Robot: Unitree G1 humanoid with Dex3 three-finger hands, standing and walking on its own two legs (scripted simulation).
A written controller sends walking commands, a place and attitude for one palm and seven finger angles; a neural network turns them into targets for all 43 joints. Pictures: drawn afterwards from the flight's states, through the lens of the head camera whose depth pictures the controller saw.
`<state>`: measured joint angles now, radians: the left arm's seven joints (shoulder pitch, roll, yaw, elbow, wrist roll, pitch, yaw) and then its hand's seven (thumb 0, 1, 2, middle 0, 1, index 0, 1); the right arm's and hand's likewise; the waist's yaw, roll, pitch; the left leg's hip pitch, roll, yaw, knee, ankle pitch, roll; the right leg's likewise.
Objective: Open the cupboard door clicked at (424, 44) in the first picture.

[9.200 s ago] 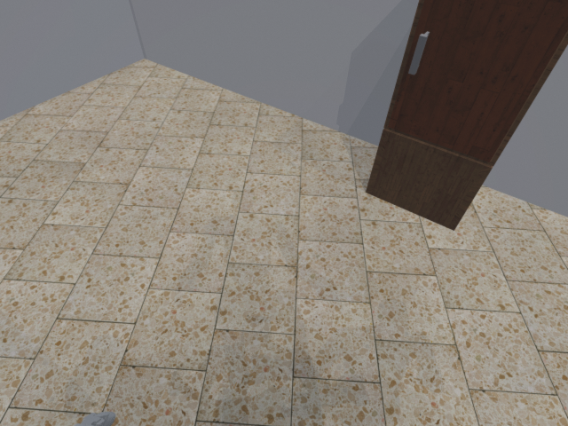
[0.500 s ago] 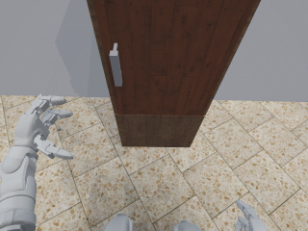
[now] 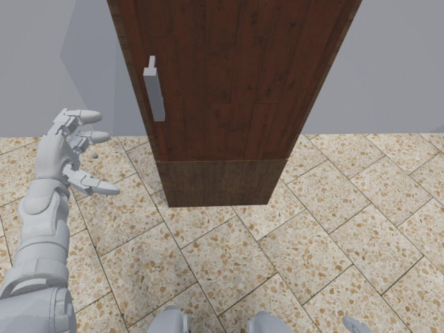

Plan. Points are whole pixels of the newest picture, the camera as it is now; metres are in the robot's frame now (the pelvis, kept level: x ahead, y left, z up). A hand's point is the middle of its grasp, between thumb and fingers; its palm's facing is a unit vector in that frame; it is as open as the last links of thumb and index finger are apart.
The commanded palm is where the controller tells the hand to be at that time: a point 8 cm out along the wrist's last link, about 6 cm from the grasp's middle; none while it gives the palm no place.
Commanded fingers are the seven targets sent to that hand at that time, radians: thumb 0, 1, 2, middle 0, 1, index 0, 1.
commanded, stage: move the hooked fingers beside the handle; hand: left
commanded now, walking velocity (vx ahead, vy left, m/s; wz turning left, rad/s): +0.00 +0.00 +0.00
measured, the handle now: (156, 89) +0.59 +0.14 +0.05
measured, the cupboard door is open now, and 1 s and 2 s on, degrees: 0 0 0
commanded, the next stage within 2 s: slide the fingers in behind the handle in 1.72 s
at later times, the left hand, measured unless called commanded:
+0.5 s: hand (119, 124) +0.49 +0.20 +0.05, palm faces +0.02 -1.00 -0.02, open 14.0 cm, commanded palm +0.47 +0.25 +0.05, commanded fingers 0.00 -0.50 0.30 -0.30 -1.20 -0.30 -1.20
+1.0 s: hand (122, 111) +0.53 +0.21 +0.04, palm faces +0.05 -1.00 -0.03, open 14.0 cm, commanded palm +0.50 +0.24 +0.05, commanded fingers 0.00 -0.50 0.30 -0.30 -1.20 -0.30 -1.20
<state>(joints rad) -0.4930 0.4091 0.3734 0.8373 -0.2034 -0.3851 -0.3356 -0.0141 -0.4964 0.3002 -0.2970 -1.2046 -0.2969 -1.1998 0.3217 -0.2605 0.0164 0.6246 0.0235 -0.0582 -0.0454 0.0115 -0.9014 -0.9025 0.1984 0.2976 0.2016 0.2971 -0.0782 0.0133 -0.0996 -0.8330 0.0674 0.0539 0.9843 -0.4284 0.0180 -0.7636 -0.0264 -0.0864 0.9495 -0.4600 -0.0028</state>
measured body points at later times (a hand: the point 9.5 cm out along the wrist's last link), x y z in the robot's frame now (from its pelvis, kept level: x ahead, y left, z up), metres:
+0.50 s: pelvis -0.01 +0.00 -0.02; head +0.12 +0.01 +0.42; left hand +0.48 +0.26 +0.06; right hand +0.00 -0.27 -0.13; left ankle +0.02 +0.11 -0.68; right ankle +0.00 -0.12 -0.68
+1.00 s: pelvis +0.01 +0.00 -0.02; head +0.16 +0.02 +0.41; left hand +0.52 +0.26 +0.05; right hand -0.03 -0.25 -0.12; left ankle +0.02 +0.11 -0.68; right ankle +0.00 -0.12 -0.68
